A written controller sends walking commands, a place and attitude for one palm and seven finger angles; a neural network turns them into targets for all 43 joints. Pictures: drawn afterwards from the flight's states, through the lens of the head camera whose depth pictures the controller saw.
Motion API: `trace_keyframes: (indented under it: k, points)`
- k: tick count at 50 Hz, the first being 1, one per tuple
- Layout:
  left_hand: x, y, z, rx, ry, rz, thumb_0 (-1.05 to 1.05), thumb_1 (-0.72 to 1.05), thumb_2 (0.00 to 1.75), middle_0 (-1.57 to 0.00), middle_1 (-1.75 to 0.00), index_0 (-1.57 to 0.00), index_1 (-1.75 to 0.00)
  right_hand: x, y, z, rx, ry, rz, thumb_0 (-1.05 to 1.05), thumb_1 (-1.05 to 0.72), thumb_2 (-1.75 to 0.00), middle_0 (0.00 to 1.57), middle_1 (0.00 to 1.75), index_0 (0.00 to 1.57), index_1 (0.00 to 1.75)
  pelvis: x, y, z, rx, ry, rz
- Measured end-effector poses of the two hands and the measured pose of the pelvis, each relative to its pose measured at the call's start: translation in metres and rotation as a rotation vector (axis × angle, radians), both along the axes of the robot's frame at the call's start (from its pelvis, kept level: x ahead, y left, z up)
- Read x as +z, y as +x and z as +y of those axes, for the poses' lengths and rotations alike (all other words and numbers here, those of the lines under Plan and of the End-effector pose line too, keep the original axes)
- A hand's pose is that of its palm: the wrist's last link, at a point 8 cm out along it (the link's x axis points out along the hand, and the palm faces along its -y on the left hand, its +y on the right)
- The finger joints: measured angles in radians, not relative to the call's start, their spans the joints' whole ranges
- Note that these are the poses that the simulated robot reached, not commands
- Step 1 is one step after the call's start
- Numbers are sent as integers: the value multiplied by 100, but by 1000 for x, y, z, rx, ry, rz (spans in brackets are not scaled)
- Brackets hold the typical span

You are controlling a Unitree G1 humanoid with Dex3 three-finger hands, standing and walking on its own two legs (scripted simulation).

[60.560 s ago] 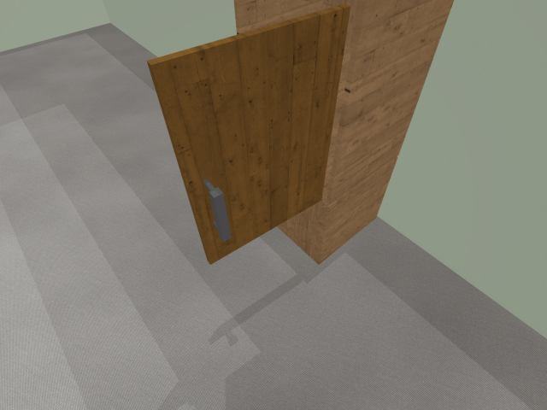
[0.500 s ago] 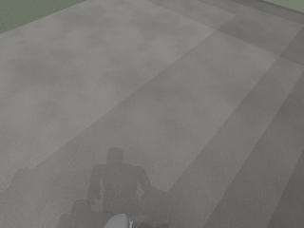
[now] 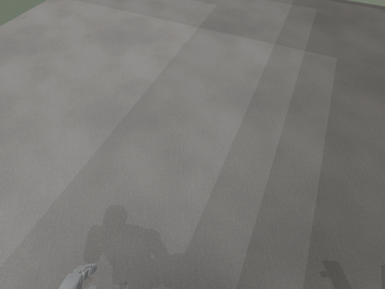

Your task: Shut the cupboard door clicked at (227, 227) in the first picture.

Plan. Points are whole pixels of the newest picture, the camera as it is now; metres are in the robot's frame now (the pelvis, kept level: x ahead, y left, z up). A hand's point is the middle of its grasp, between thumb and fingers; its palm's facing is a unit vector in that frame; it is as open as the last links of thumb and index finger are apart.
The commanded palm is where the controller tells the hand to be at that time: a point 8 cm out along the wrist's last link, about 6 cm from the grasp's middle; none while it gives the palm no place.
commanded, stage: turn to face it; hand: left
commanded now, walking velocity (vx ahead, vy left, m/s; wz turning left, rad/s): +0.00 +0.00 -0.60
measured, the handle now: out of the picture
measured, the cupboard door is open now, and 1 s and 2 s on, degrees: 34 34 34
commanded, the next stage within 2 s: none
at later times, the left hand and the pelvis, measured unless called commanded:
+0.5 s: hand (117, 284) +0.14 +0.19 -0.17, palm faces -0.20 -0.96 -0.22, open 7.3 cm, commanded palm none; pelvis +0.03 +0.01 +0.00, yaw -16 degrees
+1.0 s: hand (173, 239) +0.24 +0.07 -0.14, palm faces -0.55 -0.78 -0.29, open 7.3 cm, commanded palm none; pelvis +0.03 -0.04 +0.00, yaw -35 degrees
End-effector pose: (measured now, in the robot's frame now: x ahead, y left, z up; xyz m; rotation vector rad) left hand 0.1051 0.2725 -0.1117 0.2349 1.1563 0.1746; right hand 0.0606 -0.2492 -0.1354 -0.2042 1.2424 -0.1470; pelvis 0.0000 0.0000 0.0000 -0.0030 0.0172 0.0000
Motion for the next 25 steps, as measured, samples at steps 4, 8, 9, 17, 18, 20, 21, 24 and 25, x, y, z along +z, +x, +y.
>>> trace_keyframes:
  k: [4, 8, 9, 17, 18, 20, 21, 24, 25]
  points:
    - [3, 14, -26, -59, 23, -22, 0, 91, 90, -20, -30, -20, -30, -13, -13, -29, -73, -11, 34, 0, -90, -90, 20, 30, 20, 30, -5, 3, -12, -34, 5, -11]
    - [8, 12, -45, -78, 16, 14, 0, 91, 90, -20, -30, -20, -30, -1, -11, -43, -107, -22, 23, 0, -91, -90, 20, 30, 20, 30, 6, 5, -18, -78, 27, -9]
    - [8, 12, -48, -86, 11, 25, 0, 91, 90, -20, -30, -20, -30, 2, -9, -45, -114, -22, 13, 0, -91, -90, 20, 30, 20, 30, 8, 5, -19, -89, 31, -7]
    - [-3, 15, -57, -142, -29, 82, 0, 90, 90, -20, -30, -21, -30, 19, 10, -42, -165, -35, -68, 0, -91, -90, 20, 30, 19, 30, 11, 15, -16, -178, 26, 6]
    - [-5, 16, -55, -148, -32, 87, 0, 90, 90, -20, -30, -21, -30, 21, 13, -40, -172, -38, -78, 0, -91, -90, 20, 30, 19, 30, 11, 16, -14, -189, 24, 7]
    - [-10, 20, -50, -158, -38, 97, 0, 90, 90, -20, -30, -21, -30, 24, 18, -34, -185, -45, -99, 0, -91, -90, 20, 30, 19, 30, 9, 20, -8, -213, 19, 9]
    - [-13, 23, -46, -163, -40, 102, 0, 90, 90, -20, -30, -21, -30, 25, 20, -30, -193, -49, -109, 0, -91, -90, 20, 30, 20, 30, 8, 22, -5, -226, 16, 11]
    - [-26, 35, -33, -183, -47, 114, 0, 90, 90, -20, -30, -21, -30, 27, 23, -19, -216, -71, -146, 0, -91, -90, 20, 30, 20, 30, 1, 29, 6, -263, 1, 19]
    - [-29, 41, -30, -190, -48, 116, 0, 90, 90, -20, -30, -21, -30, 28, 21, -15, -221, -77, -149, 0, -91, -90, 20, 30, 20, 30, 0, 29, 9, -275, 4, 17]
